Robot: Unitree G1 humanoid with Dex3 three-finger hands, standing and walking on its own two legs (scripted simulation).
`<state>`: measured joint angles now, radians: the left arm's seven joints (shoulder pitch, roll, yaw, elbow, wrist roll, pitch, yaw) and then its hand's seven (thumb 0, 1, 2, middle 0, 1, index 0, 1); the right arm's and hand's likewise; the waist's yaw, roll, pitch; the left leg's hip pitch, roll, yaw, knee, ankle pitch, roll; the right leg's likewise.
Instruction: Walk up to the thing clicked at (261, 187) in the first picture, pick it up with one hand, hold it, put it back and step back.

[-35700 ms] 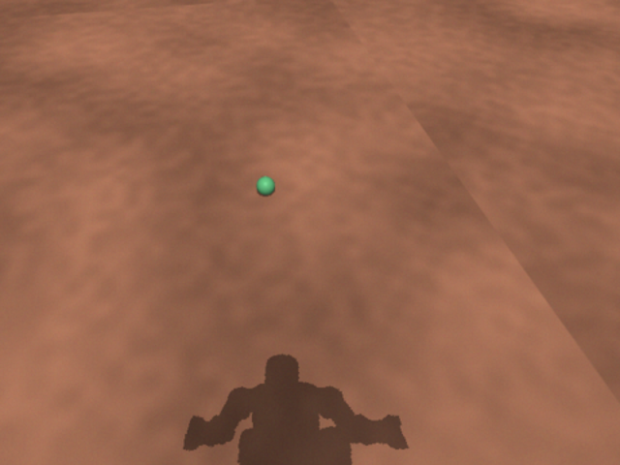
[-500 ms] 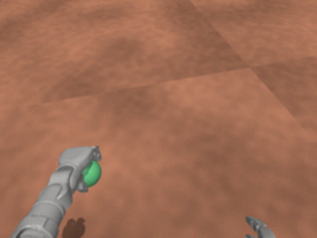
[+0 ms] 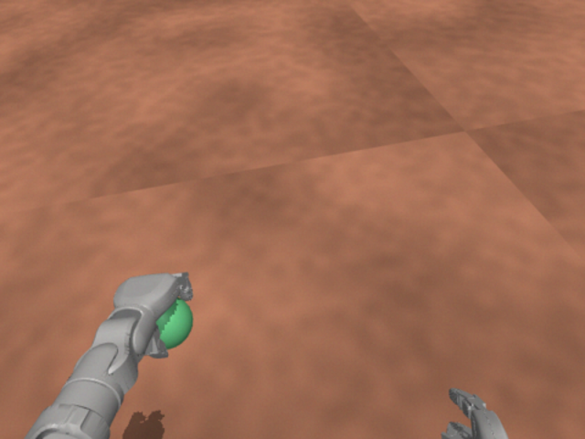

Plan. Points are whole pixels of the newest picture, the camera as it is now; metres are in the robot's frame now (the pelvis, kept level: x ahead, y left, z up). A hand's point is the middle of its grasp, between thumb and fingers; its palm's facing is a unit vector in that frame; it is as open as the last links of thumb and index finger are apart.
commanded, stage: hold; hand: left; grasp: from above
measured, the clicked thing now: (165, 322) +0.31 +0.22 -0.07
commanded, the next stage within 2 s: crouch in 0.82 s
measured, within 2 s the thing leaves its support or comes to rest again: neither
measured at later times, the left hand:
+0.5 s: hand (157, 326) +0.29 +0.22 -0.03, palm faces -0.45 -0.07 -0.89, open 10.9 cm
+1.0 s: hand (156, 322) +0.29 +0.22 -0.03, palm faces -0.44 -0.06 -0.89, open 10.9 cm
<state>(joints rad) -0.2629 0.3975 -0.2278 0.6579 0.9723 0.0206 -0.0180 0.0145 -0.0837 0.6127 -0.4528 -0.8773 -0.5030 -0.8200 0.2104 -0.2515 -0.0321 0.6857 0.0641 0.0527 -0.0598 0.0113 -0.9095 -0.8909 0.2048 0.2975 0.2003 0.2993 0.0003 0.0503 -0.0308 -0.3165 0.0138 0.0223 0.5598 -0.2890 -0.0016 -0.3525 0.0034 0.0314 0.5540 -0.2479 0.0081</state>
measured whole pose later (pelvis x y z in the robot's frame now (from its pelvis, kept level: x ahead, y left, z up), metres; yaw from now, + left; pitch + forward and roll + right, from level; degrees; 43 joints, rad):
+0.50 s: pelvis +0.00 +0.00 +0.01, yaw +0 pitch +0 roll +0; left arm -0.23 0.40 -0.23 0.60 0.97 0.02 -0.05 0.01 -0.08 0.60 -0.43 -0.92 -0.49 -0.85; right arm 0.19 -0.25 -0.02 0.67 0.07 0.06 -0.07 0.01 -0.91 -0.89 0.20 0.30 0.20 0.30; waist 0.01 0.05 0.00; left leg -0.24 0.01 0.02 0.49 -0.25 -0.01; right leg -0.29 0.00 0.03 0.49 -0.22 0.00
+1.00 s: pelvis +0.00 +0.00 +0.01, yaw +0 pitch +0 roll +0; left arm -0.25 0.40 -0.23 0.63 0.98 0.01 -0.04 0.01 -0.09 0.60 -0.45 -0.92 -0.51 -0.84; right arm 0.19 -0.25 -0.03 0.68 0.07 0.07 -0.07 0.01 -0.91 -0.89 0.20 0.30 0.20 0.30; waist 0.01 0.04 0.00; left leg -0.23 0.01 0.03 0.47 -0.25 0.00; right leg -0.27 0.00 0.03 0.47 -0.21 0.01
